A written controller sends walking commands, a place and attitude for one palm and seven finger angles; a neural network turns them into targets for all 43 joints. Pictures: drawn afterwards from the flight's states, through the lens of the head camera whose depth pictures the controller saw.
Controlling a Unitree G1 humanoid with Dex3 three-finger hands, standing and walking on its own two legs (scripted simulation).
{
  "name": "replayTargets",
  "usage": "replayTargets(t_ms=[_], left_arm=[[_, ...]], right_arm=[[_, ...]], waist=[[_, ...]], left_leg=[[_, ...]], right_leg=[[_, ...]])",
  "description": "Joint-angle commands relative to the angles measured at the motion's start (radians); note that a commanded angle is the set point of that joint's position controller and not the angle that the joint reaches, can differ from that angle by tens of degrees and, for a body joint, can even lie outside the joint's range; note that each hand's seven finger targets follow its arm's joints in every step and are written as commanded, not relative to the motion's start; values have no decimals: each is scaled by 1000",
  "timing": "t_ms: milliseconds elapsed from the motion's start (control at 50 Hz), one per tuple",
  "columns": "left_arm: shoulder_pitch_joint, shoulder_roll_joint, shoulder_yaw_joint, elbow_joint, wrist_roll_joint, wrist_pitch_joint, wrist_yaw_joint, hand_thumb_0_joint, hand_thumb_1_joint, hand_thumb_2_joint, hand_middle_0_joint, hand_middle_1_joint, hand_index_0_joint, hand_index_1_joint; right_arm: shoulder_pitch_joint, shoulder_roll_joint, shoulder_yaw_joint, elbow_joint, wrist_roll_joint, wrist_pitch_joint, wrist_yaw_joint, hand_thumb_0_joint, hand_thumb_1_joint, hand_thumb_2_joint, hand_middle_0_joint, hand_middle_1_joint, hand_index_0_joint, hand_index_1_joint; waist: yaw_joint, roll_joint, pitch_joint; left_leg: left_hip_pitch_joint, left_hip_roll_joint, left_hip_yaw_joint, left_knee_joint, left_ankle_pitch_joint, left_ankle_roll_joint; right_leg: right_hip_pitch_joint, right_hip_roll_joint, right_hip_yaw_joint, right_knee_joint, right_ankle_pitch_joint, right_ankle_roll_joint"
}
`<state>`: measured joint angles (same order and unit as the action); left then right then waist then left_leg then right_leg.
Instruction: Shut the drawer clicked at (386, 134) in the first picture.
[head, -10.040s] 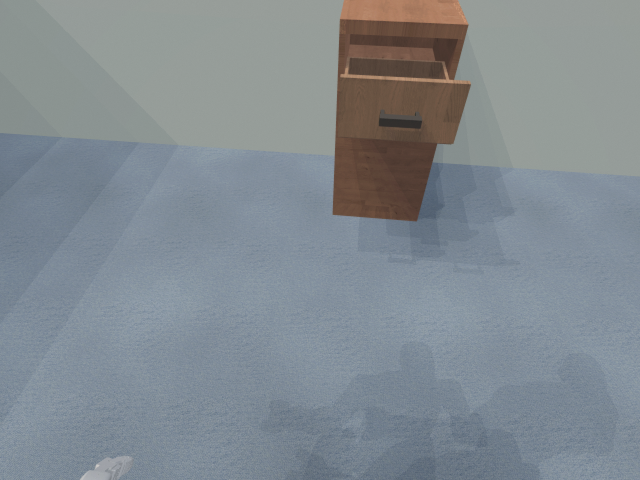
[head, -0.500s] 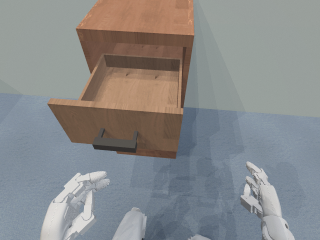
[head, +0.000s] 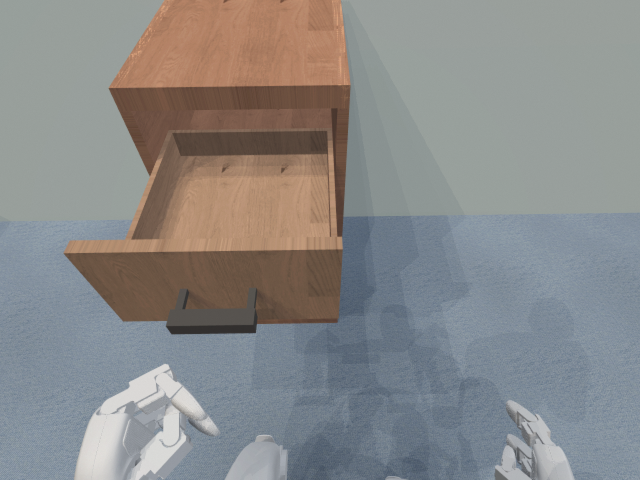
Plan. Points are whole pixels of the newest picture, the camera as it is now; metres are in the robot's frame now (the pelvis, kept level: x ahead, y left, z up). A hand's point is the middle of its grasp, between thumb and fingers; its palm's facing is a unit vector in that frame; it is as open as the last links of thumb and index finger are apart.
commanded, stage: raise the hand and make a fist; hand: left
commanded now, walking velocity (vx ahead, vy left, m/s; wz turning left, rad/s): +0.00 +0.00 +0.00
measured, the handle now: (215, 307) +0.34 +0.16 +0.01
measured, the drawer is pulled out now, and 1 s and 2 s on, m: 0.30 0.30 0.30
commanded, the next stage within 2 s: bring the fist close to the handle in 0.90 s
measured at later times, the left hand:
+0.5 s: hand (195, 452) +0.15 +0.12 +0.11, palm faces -0.01 -1.00 +0.02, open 3.3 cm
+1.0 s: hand (206, 445) +0.15 +0.11 +0.11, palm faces +0.03 -1.00 +0.00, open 3.3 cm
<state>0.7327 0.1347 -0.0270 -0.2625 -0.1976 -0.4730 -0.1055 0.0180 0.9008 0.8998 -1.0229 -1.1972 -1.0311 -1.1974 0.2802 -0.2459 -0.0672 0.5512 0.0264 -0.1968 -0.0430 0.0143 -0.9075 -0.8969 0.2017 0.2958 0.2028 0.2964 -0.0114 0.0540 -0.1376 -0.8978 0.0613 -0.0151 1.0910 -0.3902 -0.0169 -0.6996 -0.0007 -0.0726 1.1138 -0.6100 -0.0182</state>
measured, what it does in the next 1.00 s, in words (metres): stands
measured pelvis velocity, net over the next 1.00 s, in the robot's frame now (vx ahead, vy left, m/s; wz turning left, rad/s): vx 0.01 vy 0.00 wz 0.01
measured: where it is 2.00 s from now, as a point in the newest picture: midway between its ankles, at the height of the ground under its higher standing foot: outside the picture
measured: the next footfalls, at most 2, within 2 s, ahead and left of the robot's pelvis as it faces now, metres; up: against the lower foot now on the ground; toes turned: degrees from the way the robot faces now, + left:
none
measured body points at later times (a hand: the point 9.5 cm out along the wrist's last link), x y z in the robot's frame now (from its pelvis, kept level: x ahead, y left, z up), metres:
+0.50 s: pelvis +0.00 +0.01 +0.01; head +0.01 +0.00 +0.46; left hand +0.14 +0.17 +0.11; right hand +0.21 -0.20 -0.04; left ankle +0.08 +0.13 -0.66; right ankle -0.03 -0.11 -0.66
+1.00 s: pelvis +0.01 +0.00 +0.01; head +0.01 -0.02 +0.46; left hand +0.14 +0.16 +0.11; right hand +0.20 -0.22 -0.05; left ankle +0.08 +0.13 -0.66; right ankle -0.03 -0.11 -0.66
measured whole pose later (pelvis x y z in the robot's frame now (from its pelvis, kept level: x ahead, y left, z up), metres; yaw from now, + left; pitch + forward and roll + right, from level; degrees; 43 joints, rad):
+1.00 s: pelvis +0.01 +0.00 +0.01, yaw +0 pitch +8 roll -2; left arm 0.84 0.13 -0.16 -0.47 -0.12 -0.33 -0.01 0.02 0.90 0.90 -1.40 -1.60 -1.40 -1.60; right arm 0.28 -0.21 0.00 0.39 0.04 -0.10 -0.01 0.01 -0.91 -0.90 0.20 0.30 0.20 0.30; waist 0.00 0.08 -0.16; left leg -0.82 0.06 -0.02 1.07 -0.40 -0.01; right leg -0.61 0.00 -0.08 1.08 -0.61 -0.02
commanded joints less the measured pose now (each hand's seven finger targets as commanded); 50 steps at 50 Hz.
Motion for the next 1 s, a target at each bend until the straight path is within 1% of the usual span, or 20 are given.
replayTargets(t_ms=[0,40,60,140,160,220,280,320,400,440,480,540,600,640,660,740,760,840,860,980], left_arm=[[66,36,-33,-263,22,-54,-3,0,900,900,-1220,-1405,-1220,-1405],[87,62,-10,-264,45,-15,23,0,900,900,-1260,-1448,-1260,-1448],[104,34,-34,-283,47,1,31,0,900,900,-1280,-1470,-1280,-1470],[87,54,-22,-337,58,51,64,0,900,900,-1360,-1557,-1360,-1557],[93,24,-48,-349,53,58,65,0,900,900,-1380,-1578,-1380,-1578],[90,16,-76,-361,51,70,54,0,900,900,-1400,-1600,-1400,-1600],[92,17,-110,-384,63,82,42,0,900,900,-1400,-1600,-1400,-1600],[89,22,-121,-393,70,91,34,0,900,900,-1400,-1600,-1400,-1600],[119,40,-99,-417,78,113,51,0,900,900,-1400,-1600,-1400,-1600],[142,57,-73,-436,79,118,70,0,900,900,-1400,-1600,-1400,-1600],[167,33,-91,-465,71,118,80,0,900,900,-1400,-1600,-1400,-1600],[139,30,-95,-443,75,116,96,0,900,900,-1400,-1600,-1400,-1600],[126,19,-122,-420,79,102,92,0,900,900,-1400,-1600,-1400,-1600],[128,43,-104,-424,85,92,92,0,900,900,-1400,-1600,-1400,-1600],[152,26,-121,-423,85,89,87,0,900,900,-1400,-1600,-1400,-1600],[163,62,-73,-428,82,87,95,0,900,900,-1400,-1600,-1400,-1600],[179,39,-91,-431,78,87,98,0,900,900,-1400,-1600,-1400,-1600],[153,40,-88,-432,76,81,106,0,900,900,-1400,-1600,-1400,-1600],[158,19,-110,-426,74,80,102,0,900,900,-1400,-1600,-1400,-1600],[166,33,-111,-413,81,83,80,0,900,900,-1400,-1600,-1400,-1600]], right_arm=[[-129,-66,-11,-229,3,-57,5,0,-900,-900,200,300,200,300],[-137,-62,-12,-238,5,-28,2,0,-900,-900,200,300,200,300],[-129,-58,-9,-257,6,-15,2,0,-900,-900,200,300,200,300],[-137,-48,2,-291,9,28,-1,0,-900,-900,200,300,200,300],[-134,-44,8,-302,9,33,2,0,-900,-900,200,300,200,300],[-129,-48,18,-318,10,42,7,0,-900,-900,200,300,200,300],[-124,-52,29,-331,9,45,13,0,-900,-900,200,300,200,300],[-123,-55,33,-342,10,47,15,0,-900,-900,200,300,200,300],[-128,-48,36,-361,11,59,19,0,-900,-900,200,300,200,300],[-131,-45,31,-364,13,65,17,0,-900,-900,200,300,200,300],[-130,-40,33,-378,15,67,23,0,-900,-900,200,300,200,300],[-136,-44,35,-369,13,65,22,0,-900,-900,200,300,200,300],[-125,-53,34,-366,11,54,20,0,-900,-900,200,300,200,300],[-124,-56,30,-360,10,46,18,0,-900,-900,200,300,200,300],[-120,-55,31,-363,11,44,19,0,-900,-900,200,300,200,300],[-121,-48,26,-355,12,45,20,0,-900,-900,200,300,200,300],[-122,-45,28,-360,13,45,21,0,-900,-900,200,300,200,300],[-127,-46,26,-350,12,41,20,0,-900,-900,200,300,200,300],[-123,-45,27,-350,13,38,22,0,-900,-900,200,300,200,300],[-114,-46,27,-348,13,37,23,0,-900,-900,200,300,200,300]], waist=[[7,-35,-158],[14,-51,-136],[13,-58,-142],[15,-53,-114],[13,-42,-108],[2,-67,-82],[-2,-24,-69],[-8,-29,-55],[12,-16,-61],[24,-24,-80],[24,-29,-83],[9,-49,-21],[-5,-73,0],[3,-66,-14],[4,-57,-26],[22,-48,-58],[20,-50,-57],[11,-75,-26],[5,-80,-22],[4,-76,-36]], left_leg=[[254,-45,-3,-130,118,68],[257,-40,-6,-145,104,67],[272,-42,-5,-153,103,67],[284,-37,-9,-174,85,67],[291,-39,-8,-178,86,66],[287,-36,-15,-180,85,66],[294,-37,-22,-184,78,68],[292,-37,-25,-190,46,68],[291,-40,-26,-207,3,65],[302,-39,-22,-207,25,65],[302,-41,-19,-214,23,64],[272,-42,-23,-208,-11,65],[245,-44,-20,-196,-50,66],[245,-47,-17,-187,-41,67],[253,-48,-12,-187,-31,67],[259,-49,-3,-181,1,66],[262,-51,0,-180,4,67],[254,-49,-3,-174,6,68],[257,-50,-2,-172,9,69],[255,-51,-2,-164,41,72]], right_leg=[[-50,12,11,-198,260,11],[-45,17,6,-208,245,10],[-43,20,-2,-207,248,11],[-32,27,-9,-224,231,9],[-30,28,-12,-228,234,8],[-27,31,-16,-235,239,10],[-32,29,-15,-237,229,8],[-41,29,-16,-246,195,9],[-31,29,-15,-254,136,4],[-12,31,-9,-261,155,2],[-7,32,-17,-256,152,3],[-32,31,-8,-277,115,6],[-60,28,5,-286,59,10],[-49,25,18,-289,60,8],[-45,24,17,-285,68,7],[-16,22,27,-287,97,5],[-16,22,26,-287,105,7],[-23,22,31,-299,108,10],[-28,22,33,-300,116,11],[-13,17,36,-287,177,14]])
